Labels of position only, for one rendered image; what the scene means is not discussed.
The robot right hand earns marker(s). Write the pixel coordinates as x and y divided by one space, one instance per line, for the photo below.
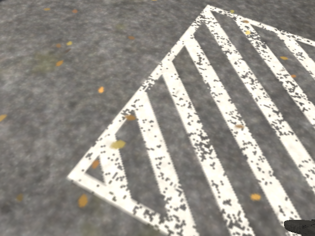
300 226

